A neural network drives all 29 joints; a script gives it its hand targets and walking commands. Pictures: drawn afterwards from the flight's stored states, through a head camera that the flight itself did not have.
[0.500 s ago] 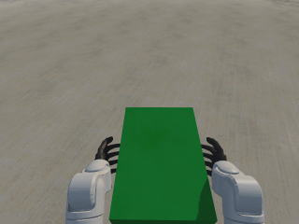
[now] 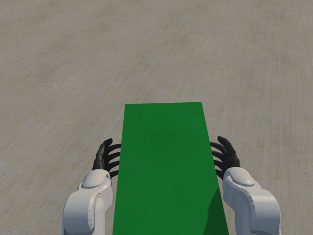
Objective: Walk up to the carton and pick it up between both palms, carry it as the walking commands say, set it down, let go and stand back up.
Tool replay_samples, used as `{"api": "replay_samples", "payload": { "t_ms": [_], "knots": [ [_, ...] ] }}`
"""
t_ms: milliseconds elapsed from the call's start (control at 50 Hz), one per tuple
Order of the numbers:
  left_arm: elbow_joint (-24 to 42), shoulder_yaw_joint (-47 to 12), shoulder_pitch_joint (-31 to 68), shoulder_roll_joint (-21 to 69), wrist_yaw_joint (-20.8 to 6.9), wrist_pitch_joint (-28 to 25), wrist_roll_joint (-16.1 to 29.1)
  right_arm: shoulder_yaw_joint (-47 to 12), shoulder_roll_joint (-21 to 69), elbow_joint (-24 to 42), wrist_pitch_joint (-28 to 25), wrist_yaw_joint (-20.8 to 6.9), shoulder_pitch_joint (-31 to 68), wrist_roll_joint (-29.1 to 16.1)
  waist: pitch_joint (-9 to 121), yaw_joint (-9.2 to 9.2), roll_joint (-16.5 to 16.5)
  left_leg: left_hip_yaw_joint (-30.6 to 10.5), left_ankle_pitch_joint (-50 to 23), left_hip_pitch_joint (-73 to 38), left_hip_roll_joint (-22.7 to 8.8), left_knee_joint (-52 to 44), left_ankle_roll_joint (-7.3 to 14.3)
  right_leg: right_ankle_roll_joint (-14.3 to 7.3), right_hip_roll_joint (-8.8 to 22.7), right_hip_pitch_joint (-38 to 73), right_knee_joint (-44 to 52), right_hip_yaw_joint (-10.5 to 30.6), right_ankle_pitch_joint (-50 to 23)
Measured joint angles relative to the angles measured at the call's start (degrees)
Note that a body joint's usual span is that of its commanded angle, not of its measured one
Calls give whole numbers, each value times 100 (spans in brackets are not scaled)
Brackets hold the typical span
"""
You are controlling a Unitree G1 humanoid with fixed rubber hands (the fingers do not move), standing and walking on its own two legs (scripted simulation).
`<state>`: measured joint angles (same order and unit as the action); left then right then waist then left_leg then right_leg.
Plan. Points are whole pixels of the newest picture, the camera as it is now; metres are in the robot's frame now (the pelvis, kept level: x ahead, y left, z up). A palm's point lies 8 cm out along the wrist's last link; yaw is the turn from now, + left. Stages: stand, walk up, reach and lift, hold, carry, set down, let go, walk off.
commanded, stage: carry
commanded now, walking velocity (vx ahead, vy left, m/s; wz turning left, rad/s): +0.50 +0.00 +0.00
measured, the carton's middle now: (164, 176) +0.26 +0.01 +0.01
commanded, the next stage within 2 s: none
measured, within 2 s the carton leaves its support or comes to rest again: neither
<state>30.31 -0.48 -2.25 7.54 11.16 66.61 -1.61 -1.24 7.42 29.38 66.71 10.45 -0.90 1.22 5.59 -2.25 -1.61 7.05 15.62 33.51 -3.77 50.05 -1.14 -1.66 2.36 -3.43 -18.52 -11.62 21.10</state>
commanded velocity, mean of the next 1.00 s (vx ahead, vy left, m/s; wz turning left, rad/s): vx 0.50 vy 0.00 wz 0.00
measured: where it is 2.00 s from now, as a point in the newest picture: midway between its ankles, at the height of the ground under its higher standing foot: (168, 99)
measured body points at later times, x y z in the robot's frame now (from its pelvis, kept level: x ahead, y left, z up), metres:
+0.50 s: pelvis +0.31 +0.02 +0.01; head +0.32 +0.04 +0.46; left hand +0.57 +0.15 +0.09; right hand +0.56 -0.13 +0.10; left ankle +0.23 +0.10 -0.74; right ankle +0.44 -0.14 -0.69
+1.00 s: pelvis +0.65 -0.02 +0.00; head +0.68 -0.03 +0.45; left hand +0.90 +0.13 +0.08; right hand +0.91 -0.15 +0.08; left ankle +0.78 +0.12 -0.70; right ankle +0.54 -0.11 -0.74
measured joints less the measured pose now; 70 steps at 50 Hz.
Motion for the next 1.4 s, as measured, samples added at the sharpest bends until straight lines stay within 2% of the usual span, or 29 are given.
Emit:
{"api": "replay_samples", "payload": {
  "t_ms": [80, 120, 140, 160, 180, 220, 260, 300, 380, 500, 580, 620, 640, 660, 680, 720, 760, 860, 960, 1040, 1080, 1100, 1120, 1140, 1180, 1200, 1260, 1320, 1400],
  "knots": [
    [279, 9, -23, -1, 20, 7, 80, -84, -2, 284, -7, -2, -46, 42, -215, -87, 14, 353, -781, -1, 157, -1550, 69, 202, 132, 661, 141, 21, 364],
    [353, 15, -41, 0, 24, 42, 91, -107, -4, 342, 37, 1, -41, 48, -262, -80, 10, 626, -1049, -298, 290, -2027, 181, 299, 247, 860, -239, 20, 715],
    [366, 37, -45, -1, 24, 72, 81, -122, -4, 305, 58, 2, -13, 44, -258, -52, 21, 699, -1156, -504, 337, -2166, 346, 322, 321, 822, -734, 24, 906],
    [309, 96, 3, -7, 11, 100, 65, -143, -5, 177, 36, 3, 43, 53, -255, 32, -57, 765, -1062, -521, 377, -1939, 553, 300, 479, 551, -1558, 84, 762],
    [208, 147, 66, -10, -8, 125, 50, -144, -6, 40, 30, 5, 107, 69, -240, 128, -59, 783, -832, -508, 367, -1722, 681, 277, 472, 85, -2616, 331, 668],
    [17, 188, 159, -14, -30, 183, 24, -102, -5, -142, 63, 18, 167, 66, -235, 259, 21, 771, -521, -675, 322, -1742, 752, 186, 258, -942, -4386, 779, 461],
    [-101, 132, 165, -14, -46, 203, -21, -40, 0, -188, 94, 21, 122, 51, -228, 359, 91, 747, -523, -1010, 303, -2116, 641, 158, 187, -1756, -5018, 879, 121],
    [-154, 50, 115, -9, -63, 157, -64, 10, 3, -161, 90, 21, 47, 31, -212, 437, 145, 712, -535, -1394, 291, -2547, 627, 187, 230, -2336, -4794, 831, -211],
    [-128, -56, 58, -7, -75, 55, -106, 52, 5, -47, 29, 14, -46, 6, -158, 496, 203, 590, -515, -2140, 223, -3274, 530, 272, 327, -3034, -3641, 664, -889],
    [52, -35, 122, -10, -61, 114, -111, 9, 1, 66, 19, -25, 5, 48, -59, 316, 185, 491, -76, -3120, 149, -3714, 291, 277, 345, -3239, -2041, 353, -1641],
    [119, 23, 182, -15, -48, 246, -67, -40, -2, 111, 109, -29, 33, 98, 44, 271, 243, 400, 490, -3636, 88, -3613, 72, 171, 200, -2942, -1338, 102, -1703],
    [97, 45, 266, -20, -80, 304, -11, -26, -3, 140, 165, -32, 62, 124, 74, 277, 283, 334, 982, -3717, -13, -3104, -54, 90, 74, -2570, -957, -96, -1536],
    [28, 39, 337, -20, -82, 305, 5, 15, -8, 145, 185, -31, 92, 134, 77, 272, 305, 330, 1289, -3602, -112, -2517, -86, -65, 26, -2414, -902, -153, -1665],
    [-137, 11, 411, -20, -80, 248, 5, 101, -14, 85, 199, -31, 149, 129, 74, 229, 406, 271, 1248, -3263, -285, -1597, -63, -212, -12, -2453, -1192, -229, -1598],
    [-311, -6, 470, -22, -80, 202, 3, 177, -14, -3, 218, -34, 198, 128, 61, 183, 435, 38, 1199, -2793, -312, -554, -34, -294, -15, -2467, -1420, -270, -1363],
    [-515, -22, 482, -19, -73, 171, -5, 257, -13, -153, 260, -36, 239, 113, -8, 151, 401, -360, 946, -1837, -160, 1102, 18, -321, 4, -2273, -1413, -300, -1007],
    [-538, -22, 383, -16, -71, 150, -27, 242, -11, -252, 245, -39, 219, 92, -106, 140, 369, -442, 544, -1131, -123, 1656, 16, -237, -4, -1911, -1088, -313, -950],
    [-217, -17, 84, -5, -71, -10, -14, 67, -2, -106, 63, -43, 58, 85, -291, 89, 223, -253, -24, -178, -222, 484, -28, -161, 3, -1003, -252, -223, -849],
    [144, -15, 5, -2, -63, -70, 55, -56, -1, 236, -23, -33, -38, 110, -358, 77, 155, -25, -825, 58, -181, -1075, -11, 19, 38, -145, 238, -104, -539],
    [289, -37, 47, -5, -62, 11, 59, -62, -1, 413, 42, -23, -44, 115, -293, 99, 117, 312, -1192, -163, -3, -1898, 75, 239, 94, 482, 216, -53, 13],
    [340, -24, 65, -5, -61, 85, 38, -66, -3, 418, 97, -22, -1, 106, -232, 96, 61, 572, -1152, -486, 126, -2245, 179, 362, 199, 654, -186, 0, 475],
    [337, 17, 93, -11, -61, 124, 24, -82, -3, 340, 98, -23, 48, 97, -205, 113, -7, 662, -1181, -630, 194, -2258, 387, 396, 321, 599, -679, 18, 756],
    [256, 89, 158, -18, -64, 160, 17, -96, -5, 169, 60, -24, 118, 101, -184, 165, -119, 744, -999, -614, 246, -1979, 567, 373, 501, 311, -1497, 86, 736],
    [143, 147, 221, -20, -67, 198, 9, -88, -8, -2, 52, -24, 189, 100, -167, 226, -132, 770, -752, -607, 244, -1779, 662, 345, 504, -143, -2525, 323, 692],
    [-54, 190, 302, -21, -68, 272, -10, -37, -7, -218, 86, -14, 249, 76, -186, 288, -60, 766, -482, -811, 209, -1855, 656, 254, 298, -1104, -4252, 737, 518],
    [-117, 173, 306, -21, -69, 285, -26, -8, -5, -264, 96, -13, 235, 63, -205, 313, -25, 759, -479, -982, 203, -2038, 588, 223, 237, -1501, -4694, 809, 327],
    [-163, 60, 219, -15, -73, 208, -64, 50, 0, -216, 55, -13, 106, 23, -250, 379, 66, 721, -489, -1581, 202, -2703, 570, 224, 233, -2346, -4681, 781, -267],
    [-89, -40, 134, -9, -77, 78, -83, 73, 4, -63, -41, -16, -14, -4, -256, 417, 129, 639, -450, -2154, 169, -3251, 490, 274, 276, -2884, -3999, 684, -765],
    [38, -82, 123, -11, -75, 25, -84, 58, 6, 89, -110, -24, -68, -4, -209, 356, 148, 560, -225, -2871, 122, -3698, 343, 312, 299, -3248, -2937, 528, -1304]
  ]
}}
